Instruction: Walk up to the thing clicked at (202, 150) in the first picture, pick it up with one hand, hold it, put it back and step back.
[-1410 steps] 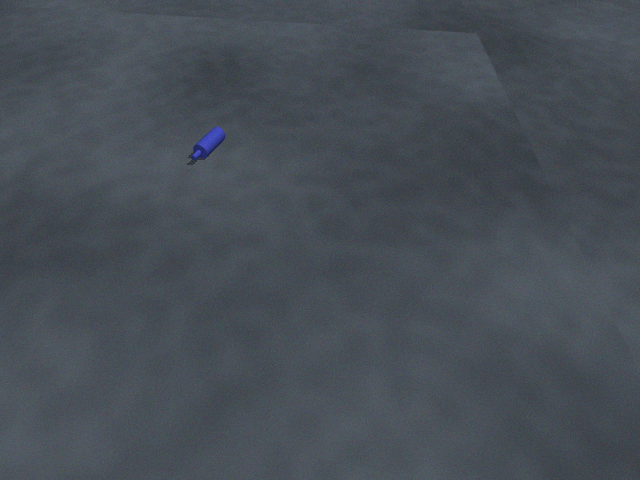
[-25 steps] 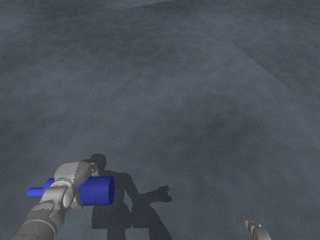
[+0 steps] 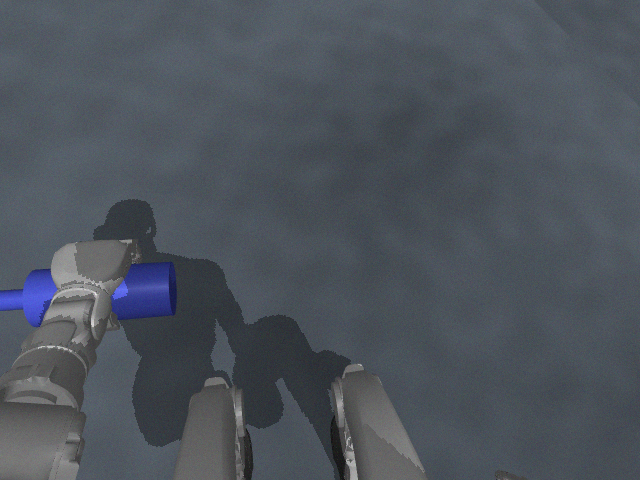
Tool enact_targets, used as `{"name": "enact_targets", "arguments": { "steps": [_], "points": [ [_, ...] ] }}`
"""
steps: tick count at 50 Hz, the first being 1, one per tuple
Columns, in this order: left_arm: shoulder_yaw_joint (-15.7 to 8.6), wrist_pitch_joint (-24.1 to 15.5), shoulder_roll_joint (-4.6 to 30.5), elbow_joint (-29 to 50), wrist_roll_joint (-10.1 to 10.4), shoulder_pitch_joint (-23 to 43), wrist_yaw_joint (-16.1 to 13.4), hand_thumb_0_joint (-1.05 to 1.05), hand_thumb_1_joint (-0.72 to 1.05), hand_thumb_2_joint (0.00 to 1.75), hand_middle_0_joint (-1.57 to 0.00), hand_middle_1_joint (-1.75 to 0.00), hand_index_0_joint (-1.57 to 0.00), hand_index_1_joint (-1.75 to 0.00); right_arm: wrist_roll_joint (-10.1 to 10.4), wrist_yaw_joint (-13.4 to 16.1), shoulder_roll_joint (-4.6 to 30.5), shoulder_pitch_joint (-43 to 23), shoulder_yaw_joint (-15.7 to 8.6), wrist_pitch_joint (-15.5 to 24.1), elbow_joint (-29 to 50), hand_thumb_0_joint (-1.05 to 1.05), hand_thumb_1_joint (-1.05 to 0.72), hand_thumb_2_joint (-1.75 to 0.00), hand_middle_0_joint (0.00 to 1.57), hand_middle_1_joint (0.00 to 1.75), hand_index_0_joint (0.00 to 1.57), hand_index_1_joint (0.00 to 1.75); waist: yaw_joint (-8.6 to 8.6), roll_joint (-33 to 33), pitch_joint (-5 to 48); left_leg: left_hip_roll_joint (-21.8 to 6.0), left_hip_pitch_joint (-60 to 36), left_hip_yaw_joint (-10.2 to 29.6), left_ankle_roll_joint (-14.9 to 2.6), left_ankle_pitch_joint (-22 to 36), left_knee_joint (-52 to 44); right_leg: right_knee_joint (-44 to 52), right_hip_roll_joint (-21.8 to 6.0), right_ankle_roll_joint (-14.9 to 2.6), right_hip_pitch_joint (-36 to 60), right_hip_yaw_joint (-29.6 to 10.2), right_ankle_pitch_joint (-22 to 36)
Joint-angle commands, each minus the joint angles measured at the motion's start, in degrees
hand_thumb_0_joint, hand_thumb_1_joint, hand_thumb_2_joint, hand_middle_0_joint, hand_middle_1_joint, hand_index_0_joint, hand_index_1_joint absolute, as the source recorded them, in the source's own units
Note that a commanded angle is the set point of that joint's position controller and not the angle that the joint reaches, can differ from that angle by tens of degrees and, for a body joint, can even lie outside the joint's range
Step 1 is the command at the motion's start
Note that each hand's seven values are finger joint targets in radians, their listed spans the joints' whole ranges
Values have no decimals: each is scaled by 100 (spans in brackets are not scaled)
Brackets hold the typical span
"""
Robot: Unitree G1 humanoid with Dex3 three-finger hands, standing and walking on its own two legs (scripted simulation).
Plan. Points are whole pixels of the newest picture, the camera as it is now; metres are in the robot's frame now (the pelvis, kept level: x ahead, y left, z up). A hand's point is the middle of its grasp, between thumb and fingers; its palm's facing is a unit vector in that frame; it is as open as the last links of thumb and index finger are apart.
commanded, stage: crouch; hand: left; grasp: from above
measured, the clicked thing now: (85, 294) +0.41 +0.29 -0.16
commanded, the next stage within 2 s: lower in 1.08 s
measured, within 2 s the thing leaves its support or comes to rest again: neither
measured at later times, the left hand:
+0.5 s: hand (132, 305) +0.43 +0.27 -0.31, palm faces -0.45 -0.02 -0.89, open 10.7 cm
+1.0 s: hand (143, 311) +0.44 +0.27 -0.39, palm faces -0.47 -0.04 -0.88, open 10.6 cm
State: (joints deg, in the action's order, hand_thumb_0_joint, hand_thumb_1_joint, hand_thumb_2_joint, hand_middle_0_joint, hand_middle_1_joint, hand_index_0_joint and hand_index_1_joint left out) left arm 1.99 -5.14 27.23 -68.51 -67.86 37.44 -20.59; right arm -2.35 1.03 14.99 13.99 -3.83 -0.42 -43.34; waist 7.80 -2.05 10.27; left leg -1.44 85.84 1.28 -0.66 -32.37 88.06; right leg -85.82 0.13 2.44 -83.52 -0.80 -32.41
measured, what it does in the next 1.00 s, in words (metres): lowers itself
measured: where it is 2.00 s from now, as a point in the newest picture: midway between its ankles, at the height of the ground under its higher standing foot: outside the picture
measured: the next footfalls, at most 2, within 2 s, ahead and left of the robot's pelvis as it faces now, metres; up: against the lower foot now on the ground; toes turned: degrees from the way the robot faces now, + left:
none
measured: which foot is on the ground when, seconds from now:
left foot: down 0.00-1.00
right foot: down 0.00-1.00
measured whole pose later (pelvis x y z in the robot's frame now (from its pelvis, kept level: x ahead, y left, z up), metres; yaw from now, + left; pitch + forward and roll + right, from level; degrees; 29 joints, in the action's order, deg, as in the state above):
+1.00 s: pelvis -0.03 -0.01 -0.22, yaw -4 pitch +35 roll -8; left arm -9.4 -15.7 44.4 -80.0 -74.7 52.2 -20.6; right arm -7.9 -8.2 15.4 9.9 1.3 2.3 -43.3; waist 12.7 0.7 3.0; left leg -0.7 127.7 7.2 0.4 -38.6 130.4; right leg -126.2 1.5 2.7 -123.1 2.9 -39.1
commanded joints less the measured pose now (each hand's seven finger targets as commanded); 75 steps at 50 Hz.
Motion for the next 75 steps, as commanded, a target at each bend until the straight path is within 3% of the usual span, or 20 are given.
{"name": "enact_targets", "arguments": {
  "steps": [1, 4, 6, 11, 12, 16, 17, 19, 21, 23, 24, 30, 37, 39, 41, 42, 55, 60, 67, 75],
  "points": [
    [-523, 5, 1740, 707, 29, 1923, -181, 0, 68, 87, -101, -74, -102, -73, -94, 6, 1145, 563, -357, 253, 399, 0, -88, -89, 20, 30, 20, 30, -111, -791, 3427, 71, -2259, 327, 77, 1154, -613, 251, 105, -467, 238, 435, 885],
    [-580, -140, 1809, 669, 37, 2132, -131, 0, 68, 91, -101, -77, -102, -76, -130, -70, 1144, 606, -316, 315, 381, 0, -89, -89, 20, 30, 20, 30, 20, -726, 3455, 116, -1668, 316, 24, 639, -241, -30, 95, -465, -95, 458, 558],
    [-760, -272, 2189, 716, -10, 2410, -143, 0, 65, 91, -100, -76, -101, -75, -133, -100, 1147, 634, -275, 345, 362, 0, -88, -89, 20, 30, 20, 30, 58, -604, 3447, 155, -1165, 277, -29, 157, 16, -164, 93, -456, -226, 438, 263],
    [-820, -558, 2258, 663, -129, 2746, -206, 0, 68, 93, -102, -76, -103, -75, -233, -243, 1231, 774, -207, 425, 242, 0, -89, -89, 20, 30, 20, 30, 207, -928, 3752, 135, -1115, 397, 10, 375, 599, -749, 42, -440, -948, 522, 342],
    [-937, -636, 2545, 911, -199, 3056, -259, 0, 67, 93, -103, -74, -103, -74, -244, -256, 1228, 796, -207, 422, 191, 0, -89, -90, 20, 30, 20, 30, 190, -1067, 3879, 146, -1030, 326, 2, 344, 727, -826, 76, -460, -1004, 519, 332],
    [-1150, -738, 2790, 876, -367, 3185, -414, 0, 65, 95, -101, -75, -102, -75, -340, -389, 1227, 933, -140, 440, 126, 0, -89, -90, 20, 30, 20, 30, 174, -1347, 4068, 152, -974, 279, 25, 622, 1110, -1193, 56, -461, -1199, 563, 528],
    [-1016, -671, 2571, 239, -386, 2840, -417, 0, 66, 94, -102, -75, -102, -75, -339, -412, 1259, 819, -125, 453, 155, 0, -89, -90, 20, 30, 20, 30, 154, -1374, 3946, 139, -947, 276, 39, 639, 1190, -1289, 53, -463, -1410, 567, 491],
    [-1109, -753, 2833, 777, -450, 3489, -474, 0, 63, 94, -101, -74, -101, -75, -376, -451, 1253, 898, -155, 430, 88, 0, -89, -90, 20, 30, 20, 30, 224, -1485, 4157, 147, -819, 183, -6, 677, 1426, -1359, 108, -462, -1404, 573, 593],
    [-1124, -661, 2784, 308, -487, 3003, -470, 0, 68, 94, -104, -75, -104, -75, -400, -525, 1233, 906, -100, 425, 131, 0, -90, -90, 20, 30, 20, 30, 183, -1493, 3954, 156, -631, 133, -6, 824, 1579, -1474, 91, -454, -1382, 581, 708],
    [-1166, -645, 2861, 359, -460, 3157, -458, 0, 68, 99, -105, -75, -104, -76, -422, -569, 1303, 889, -122, 421, 113, 0, -90, -90, 20, 30, 20, 30, 215, -1553, 3990, 119, -699, 212, 12, 954, 1659, -1648, 88, -461, -1557, 619, 768],
    [-1041, -611, 2638, 183, -435, 3095, -431, 0, 69, 96, -104, -76, -105, -76, -434, -597, 1283, 859, -117, 434, 143, 0, -90, -90, 20, 30, 20, 30, 264, -1700, 3883, 107, -723, 226, 33, 1056, 1690, -1729, 74, -463, -1646, 625, 830],
    [-1240, -656, 3006, 376, -390, 3115, -279, 0, 71, 91, -106, -74, -106, -74, -466, -721, 1354, 957, -140, 392, 73, 0, -90, -90, 20, 30, 20, 30, 264, -1523, 3818, 95, -316, 217, -6, 1250, 2126, -2036, 150, -434, -1708, 692, 1027],
    [-1322, -820, 3222, 189, -430, 3126, -166, 0, 69, 88, -102, -76, -103, -75, -477, -842, 1391, 883, -85, 328, 118, 0, -90, -90, 20, 30, 20, 30, 324, -1357, 3521, 113, 357, 178, -42, 767, 2443, -2316, 178, -418, -1888, 721, 779],
    [-1408, -909, 3386, 266, -481, 3255, -181, 0, 68, 85, -101, -76, -103, -74, -509, -860, 1410, 884, -76, 321, 136, 0, -90, -90, 20, 30, 20, 30, 337, -1377, 3619, 102, 412, 147, -65, 836, 2595, -2368, 200, -407, -1821, 707, 881],
    [-1265, -902, 3166, -223, -476, 3037, -193, 0, 67, 84, -101, -74, -102, -72, -490, -874, 1381, 787, -9, 306, 121, 0, -90, -90, 20, 30, 20, 30, 298, -1282, 3459, 121, 612, 145, -67, 645, 2622, -2449, 210, -419, -1969, 713, 701],
    [-1404, -995, 3435, 254, -470, 3453, -224, 0, 69, 84, -101, -75, -103, -73, -512, -868, 1424, 803, -48, 306, 85, 0, -90, -90, 20, 30, 20, 30, 366, -1444, 3559, 110, 616, 172, -48, 515, 2638, -2537, 212, -425, -2099, 744, 606],
    [-1468, -1005, 3858, -304, -633, 3725, -459, 0, 68, 85, -103, -70, -104, -70, -593, -821, 1511, 690, 134, 329, 36, 0, -90, -90, 20, 30, 20, 30, 465, -1700, 3384, 106, 948, 155, -49, 165, 3035, -2954, 229, -441, -2576, 850, 407],
    [-1439, -928, 3851, -398, -587, 3523, -441, 0, 65, 88, -105, -67, -104, -69, -596, -810, 1502, 685, 219, 317, 4, 0, -90, -90, 20, 30, 20, 30, 415, -1652, 3469, 106, 1012, 128, -46, 418, 3185, -3059, 264, -428, -2459, 867, 614],
    [-1209, -1009, 3761, -910, -577, 3548, -327, 0, 64, 84, -104, -65, -103, -66, -626, -842, 1530, 602, 401, 310, 34, 0, -90, -90, 20, 30, 20, 30, 613, -1378, 2933, 111, 1512, 217, -85, 343, 3489, -3259, 289, -408, -2655, 967, 579],
    [-1499, -1274, 4195, -691, -667, 3551, -516, 0, 73, 83, -109, -67, -109, -67, -729, -860, 1632, 497, 456, 312, 59, 0, -90, -90, 20, 30, 20, 30, 617, -1857, 3137, 81, 1262, 239, -25, 614, 3752, -3572, 342, -409, -2673, 1062, 787]
  ]
}}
